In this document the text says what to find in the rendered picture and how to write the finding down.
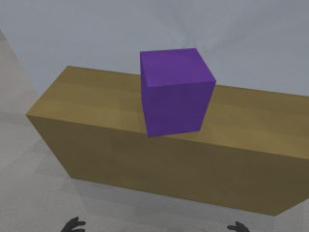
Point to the robot right hand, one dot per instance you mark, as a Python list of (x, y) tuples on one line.
[(239, 227)]

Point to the robot left hand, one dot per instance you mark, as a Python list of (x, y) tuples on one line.
[(72, 224)]

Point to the carton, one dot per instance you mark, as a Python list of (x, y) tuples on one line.
[(176, 89)]

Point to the pedestal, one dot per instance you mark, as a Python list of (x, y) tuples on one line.
[(251, 152)]

